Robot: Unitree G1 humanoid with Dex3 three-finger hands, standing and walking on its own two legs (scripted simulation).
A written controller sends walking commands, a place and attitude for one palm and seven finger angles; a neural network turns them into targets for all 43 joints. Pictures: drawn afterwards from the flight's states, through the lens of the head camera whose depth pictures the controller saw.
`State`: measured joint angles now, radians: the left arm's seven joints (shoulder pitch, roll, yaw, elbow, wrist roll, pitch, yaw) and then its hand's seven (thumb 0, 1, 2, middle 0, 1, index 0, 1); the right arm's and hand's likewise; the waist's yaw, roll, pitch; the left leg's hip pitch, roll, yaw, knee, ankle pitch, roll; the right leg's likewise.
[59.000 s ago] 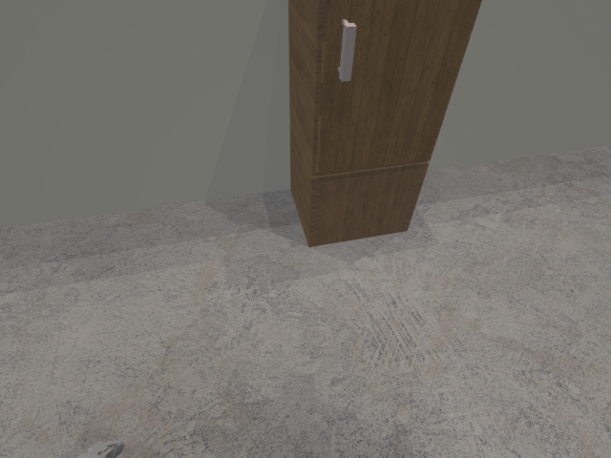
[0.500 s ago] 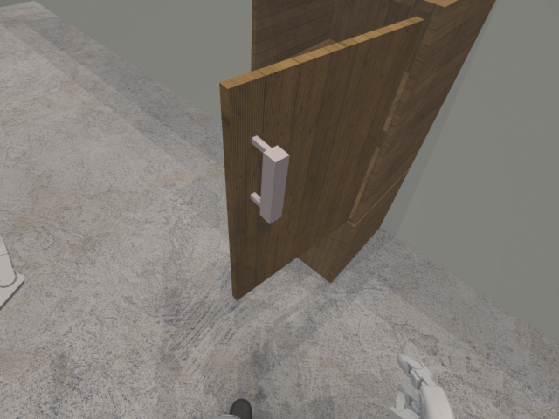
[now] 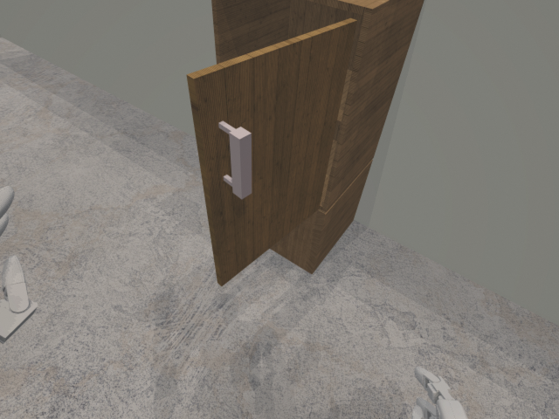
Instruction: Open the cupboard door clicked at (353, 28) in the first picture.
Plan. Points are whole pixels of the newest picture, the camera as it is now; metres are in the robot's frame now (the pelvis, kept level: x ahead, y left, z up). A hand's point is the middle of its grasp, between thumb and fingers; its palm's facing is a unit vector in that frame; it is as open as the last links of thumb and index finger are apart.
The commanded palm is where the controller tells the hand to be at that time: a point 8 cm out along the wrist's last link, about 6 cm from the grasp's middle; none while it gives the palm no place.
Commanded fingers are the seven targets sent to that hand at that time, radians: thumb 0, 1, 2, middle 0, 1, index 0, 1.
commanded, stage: stop stepping back and stand still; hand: left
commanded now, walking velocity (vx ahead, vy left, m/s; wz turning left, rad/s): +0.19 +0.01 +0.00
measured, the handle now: (233, 159) +0.54 +0.10 +0.08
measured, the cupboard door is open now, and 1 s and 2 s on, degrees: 82 82 82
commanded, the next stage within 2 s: let the arm hang, fingers relaxed in 1.28 s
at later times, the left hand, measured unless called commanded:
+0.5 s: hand out of the picture +0.17 +0.28 +0.16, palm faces +0.45 -0.76 -0.47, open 7.5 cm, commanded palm +0.11 +0.32 +0.17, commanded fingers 0.00 0.90 0.90 -0.20 -0.30 -0.20 -0.30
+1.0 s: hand out of the picture +0.12 +0.31 +0.15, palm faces +0.46 -0.77 -0.45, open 7.4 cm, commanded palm +0.06 +0.34 +0.17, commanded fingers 0.00 0.90 0.90 -0.20 -0.30 -0.20 -0.30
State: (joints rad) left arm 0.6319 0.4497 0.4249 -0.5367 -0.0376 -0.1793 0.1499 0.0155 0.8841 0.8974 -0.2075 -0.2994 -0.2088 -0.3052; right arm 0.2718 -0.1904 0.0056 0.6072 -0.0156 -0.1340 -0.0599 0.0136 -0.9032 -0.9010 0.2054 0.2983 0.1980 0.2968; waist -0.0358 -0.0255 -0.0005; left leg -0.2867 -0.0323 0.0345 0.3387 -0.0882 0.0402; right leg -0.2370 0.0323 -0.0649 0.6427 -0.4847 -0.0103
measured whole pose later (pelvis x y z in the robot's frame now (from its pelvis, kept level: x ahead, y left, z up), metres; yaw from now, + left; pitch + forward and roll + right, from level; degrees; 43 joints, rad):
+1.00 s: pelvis -0.07 +0.04 +0.00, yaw +2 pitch -1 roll -1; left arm 0.54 0.38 0.40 -0.44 -0.03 -0.22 0.15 0.01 0.88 0.90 -0.21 -0.30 -0.21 -0.31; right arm 0.23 -0.21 0.01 0.63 -0.01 -0.14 -0.06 0.02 -0.90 -0.90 0.21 0.30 0.20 0.30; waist 0.01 0.01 0.04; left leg -0.21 0.03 0.06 0.46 -0.22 0.01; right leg -0.22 -0.02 -0.06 0.42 -0.17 0.00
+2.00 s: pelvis -0.08 +0.02 -0.01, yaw +5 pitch -1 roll +0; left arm 0.28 0.23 0.04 1.11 0.01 0.02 0.02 0.00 0.92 0.90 -0.20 -0.30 -0.20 -0.30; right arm 0.29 -0.19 -0.01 1.07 -0.03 0.02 0.00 0.01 -0.91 -0.90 0.20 0.30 0.20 0.30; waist 0.00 0.04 0.07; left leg -0.26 0.01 0.01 0.48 -0.20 0.00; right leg -0.26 -0.03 -0.11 0.47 -0.19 -0.02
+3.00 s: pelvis -0.04 +0.01 +0.00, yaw +4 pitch -2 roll +0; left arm 0.14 0.27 0.03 1.15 0.01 -0.02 0.01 0.01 0.90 0.90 -0.20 -0.30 -0.20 -0.30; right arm 0.14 -0.29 -0.01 1.14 -0.02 0.00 -0.01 0.01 -0.91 -0.90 0.20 0.30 0.20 0.30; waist 0.00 0.03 0.06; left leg -0.12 0.04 0.02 0.33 -0.18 -0.03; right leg -0.13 0.00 -0.11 0.35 -0.19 -0.04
